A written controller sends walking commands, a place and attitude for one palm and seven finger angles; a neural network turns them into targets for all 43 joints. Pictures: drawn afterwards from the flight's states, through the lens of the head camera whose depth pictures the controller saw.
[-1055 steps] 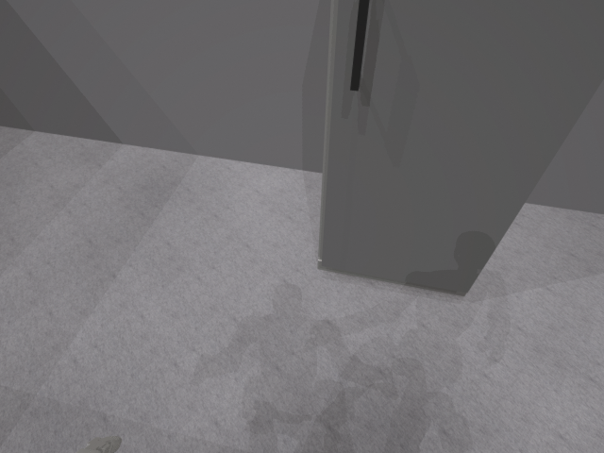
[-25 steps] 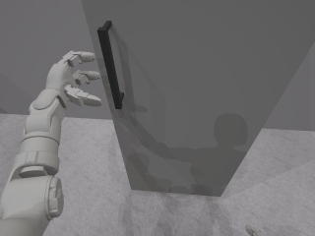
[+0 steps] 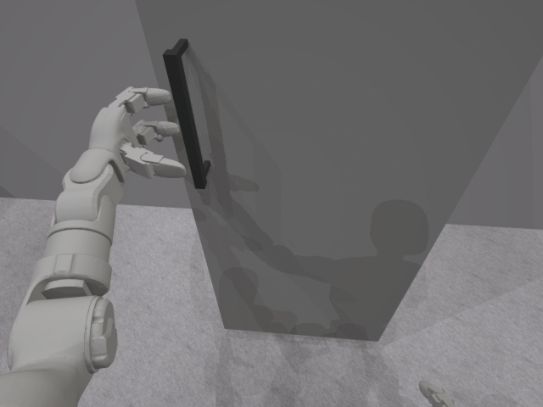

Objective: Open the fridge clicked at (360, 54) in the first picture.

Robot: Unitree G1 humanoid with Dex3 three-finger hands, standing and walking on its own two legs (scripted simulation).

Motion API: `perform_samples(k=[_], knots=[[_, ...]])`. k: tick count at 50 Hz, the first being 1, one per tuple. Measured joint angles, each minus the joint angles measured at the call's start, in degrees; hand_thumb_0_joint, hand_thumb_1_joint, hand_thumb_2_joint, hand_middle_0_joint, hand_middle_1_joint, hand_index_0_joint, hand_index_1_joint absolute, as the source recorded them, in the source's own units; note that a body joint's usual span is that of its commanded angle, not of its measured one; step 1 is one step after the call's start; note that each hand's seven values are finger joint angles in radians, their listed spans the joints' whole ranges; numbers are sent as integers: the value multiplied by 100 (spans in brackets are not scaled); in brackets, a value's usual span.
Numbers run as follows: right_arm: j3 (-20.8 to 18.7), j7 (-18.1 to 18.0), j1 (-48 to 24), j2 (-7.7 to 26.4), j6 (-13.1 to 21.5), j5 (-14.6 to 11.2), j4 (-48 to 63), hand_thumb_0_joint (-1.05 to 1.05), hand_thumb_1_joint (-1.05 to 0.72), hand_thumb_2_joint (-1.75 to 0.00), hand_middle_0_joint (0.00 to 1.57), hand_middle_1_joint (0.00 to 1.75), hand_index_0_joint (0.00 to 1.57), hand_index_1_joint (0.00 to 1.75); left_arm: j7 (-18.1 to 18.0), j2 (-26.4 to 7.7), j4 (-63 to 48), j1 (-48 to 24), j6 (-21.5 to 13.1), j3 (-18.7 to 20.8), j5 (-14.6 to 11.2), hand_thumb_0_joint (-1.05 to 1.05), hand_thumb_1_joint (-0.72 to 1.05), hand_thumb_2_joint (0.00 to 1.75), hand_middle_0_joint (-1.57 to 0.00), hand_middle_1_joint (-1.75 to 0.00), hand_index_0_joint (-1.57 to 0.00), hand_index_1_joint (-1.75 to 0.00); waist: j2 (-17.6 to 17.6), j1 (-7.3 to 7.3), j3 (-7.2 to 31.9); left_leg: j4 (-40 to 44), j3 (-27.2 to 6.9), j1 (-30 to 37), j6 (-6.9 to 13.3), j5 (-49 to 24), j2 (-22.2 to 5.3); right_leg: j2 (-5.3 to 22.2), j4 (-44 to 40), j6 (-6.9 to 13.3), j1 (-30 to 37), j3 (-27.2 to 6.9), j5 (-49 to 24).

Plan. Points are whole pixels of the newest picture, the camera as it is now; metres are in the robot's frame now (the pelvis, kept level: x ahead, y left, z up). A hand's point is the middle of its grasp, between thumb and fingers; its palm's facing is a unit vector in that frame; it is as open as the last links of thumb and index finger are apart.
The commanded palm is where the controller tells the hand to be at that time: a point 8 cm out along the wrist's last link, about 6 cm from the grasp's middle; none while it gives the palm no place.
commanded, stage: feel for the door with the fingertips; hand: left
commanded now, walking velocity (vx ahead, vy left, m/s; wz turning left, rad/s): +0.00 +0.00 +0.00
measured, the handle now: (192, 122) +0.49 +0.14 +0.19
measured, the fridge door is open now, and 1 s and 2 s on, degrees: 0 0 0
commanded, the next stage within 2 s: slide the fingers in behind the handle in 0.18 s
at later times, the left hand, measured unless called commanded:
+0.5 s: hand (169, 131) +0.45 +0.17 +0.20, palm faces -0.03 -1.00 +0.02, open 13.6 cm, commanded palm +0.43 +0.23 +0.20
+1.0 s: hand (183, 136) +0.44 +0.15 +0.20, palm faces -0.04 -1.00 +0.02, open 14.0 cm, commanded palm +0.41 +0.20 +0.20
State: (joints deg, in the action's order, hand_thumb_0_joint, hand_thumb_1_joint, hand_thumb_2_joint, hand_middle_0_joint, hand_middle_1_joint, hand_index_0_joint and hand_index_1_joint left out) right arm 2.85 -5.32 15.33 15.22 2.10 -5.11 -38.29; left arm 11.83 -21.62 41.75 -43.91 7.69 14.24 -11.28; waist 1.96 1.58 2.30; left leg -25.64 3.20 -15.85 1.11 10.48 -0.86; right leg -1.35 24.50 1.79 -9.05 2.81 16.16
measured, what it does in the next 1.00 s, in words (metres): stands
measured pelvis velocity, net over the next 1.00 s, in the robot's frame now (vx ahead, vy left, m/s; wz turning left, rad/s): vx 0.01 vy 0.00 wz -0.01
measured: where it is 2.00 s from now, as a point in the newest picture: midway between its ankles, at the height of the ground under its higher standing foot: outside the picture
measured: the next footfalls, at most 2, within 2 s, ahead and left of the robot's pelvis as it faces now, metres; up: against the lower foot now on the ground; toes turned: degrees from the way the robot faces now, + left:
none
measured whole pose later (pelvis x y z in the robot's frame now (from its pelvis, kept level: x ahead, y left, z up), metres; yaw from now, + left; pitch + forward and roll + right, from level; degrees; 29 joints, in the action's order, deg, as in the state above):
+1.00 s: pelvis +0.01 +0.00 +0.00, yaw -1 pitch +2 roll +0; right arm 2.7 -4.4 14.8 14.3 2.6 -4.7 -37.9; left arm 8.5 -17.2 39.9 -44.0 7.2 12.6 -10.5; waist 1.9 1.6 2.7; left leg -26.1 4.0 -16.3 1.4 11.4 -0.6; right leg -1.0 25.1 1.4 -9.9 1.9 16.8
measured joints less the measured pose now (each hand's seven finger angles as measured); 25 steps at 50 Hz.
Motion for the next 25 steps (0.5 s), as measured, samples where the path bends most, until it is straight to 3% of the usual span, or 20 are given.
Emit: perform_samples(k=[17,25], knots=[[-90,24,339,85,132,51,-243,1,-91,-90,20,30,20,30,109,-113,1132,-712,-604,63,93,-1,-50,30,-37,-126,-37,-126,-5,124,-18,-152,-25,-315,-3,37,-10,-6,171,7,-316,23,56],[-89,47,432,63,146,32,-200,1,-91,-90,20,30,20,30,171,-156,1058,-561,-668,155,75,-1,-50,30,-38,-125,-36,-125,5,155,39,-184,45,-336,9,69,-34,-19,195,-5,-362,-51,53]])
